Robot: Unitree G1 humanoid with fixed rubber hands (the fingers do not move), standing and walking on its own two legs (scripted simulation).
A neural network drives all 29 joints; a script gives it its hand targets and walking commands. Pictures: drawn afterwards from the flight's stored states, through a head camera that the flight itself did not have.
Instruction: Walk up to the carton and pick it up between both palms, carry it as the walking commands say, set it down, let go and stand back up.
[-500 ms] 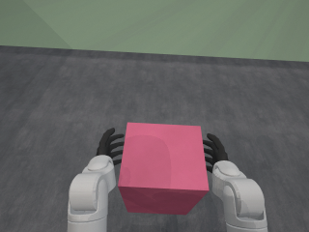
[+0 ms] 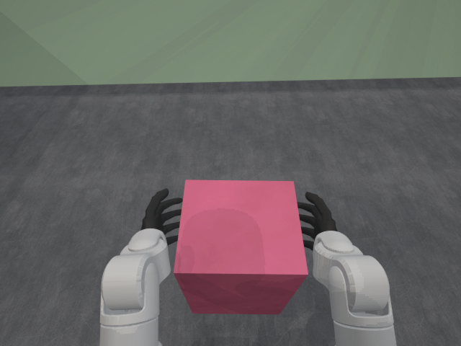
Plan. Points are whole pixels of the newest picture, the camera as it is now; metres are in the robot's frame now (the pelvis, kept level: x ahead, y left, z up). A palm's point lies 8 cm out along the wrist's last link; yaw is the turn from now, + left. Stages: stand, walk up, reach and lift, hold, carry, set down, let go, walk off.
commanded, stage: carry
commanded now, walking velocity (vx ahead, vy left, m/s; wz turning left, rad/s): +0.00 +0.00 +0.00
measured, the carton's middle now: (237, 254) +0.28 +0.00 +0.01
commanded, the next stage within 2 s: none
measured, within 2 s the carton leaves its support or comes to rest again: neither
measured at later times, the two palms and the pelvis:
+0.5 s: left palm (173, 226) +0.28 +0.10 +0.10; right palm (341, 230) +0.27 -0.16 +0.09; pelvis +0.01 -0.03 +0.01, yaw +0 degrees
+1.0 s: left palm (155, 217) +0.30 +0.14 +0.10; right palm (317, 221) +0.29 -0.13 +0.09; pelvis +0.03 +0.00 +0.00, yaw +0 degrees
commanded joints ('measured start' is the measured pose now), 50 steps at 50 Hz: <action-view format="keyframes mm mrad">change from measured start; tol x8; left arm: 1 -324 -954 -536 -78 -241 11 -164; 5 -452 -1002 -578 -142 -289 1 -174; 13 -310 -962 -506 -46 -251 28 -170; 42 -397 -983 -574 -160 -291 -26 -161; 47 -262 -931 -523 -45 -226 -7 -150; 50 -349 -960 -550 -111 -257 -23 -153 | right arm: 1 -344 963 455 -36 230 -31 165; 40 -435 999 529 -182 280 -59 158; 44 -313 930 469 -105 248 -41 152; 50 -412 975 510 -152 266 -55 158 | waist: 1 3 86 -185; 3 9 92 -111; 8 14 -54 -258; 12 15 -62 -168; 17 11 3 -252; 22 11 -104 -279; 30 5 8 -256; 41 5 -44 -317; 44 5 70 -286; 50 6 -8 -290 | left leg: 1 187 188 -205 -255 -49 42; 3 -57 257 -230 -330 -142 30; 6 -23 128 -87 -171 77 -21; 9 66 96 -75 -102 87 -10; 36 25 125 -109 -131 163 -9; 40 73 149 -129 -110 393 -2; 50 65 133 -105 -103 367 -10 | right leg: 1 20 -156 193 -175 -55 143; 5 267 -157 214 -180 -6 78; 13 196 -198 252 -316 -254 87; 19 292 -207 240 -217 114 73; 36 253 -198 217 -137 135 50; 41 289 -186 200 -63 337 45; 44 232 -171 182 -44 196 32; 50 264 -176 183 -21 290 31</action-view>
